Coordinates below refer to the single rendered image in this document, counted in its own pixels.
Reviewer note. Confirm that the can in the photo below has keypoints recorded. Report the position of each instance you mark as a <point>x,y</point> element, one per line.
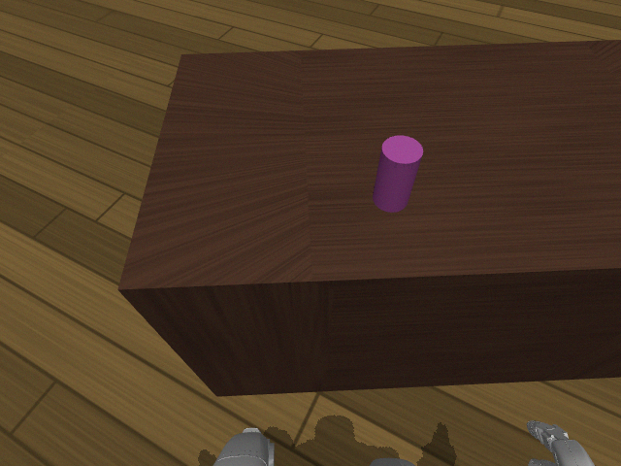
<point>397,168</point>

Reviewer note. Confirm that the right robot hand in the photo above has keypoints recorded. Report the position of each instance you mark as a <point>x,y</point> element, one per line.
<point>566,452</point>

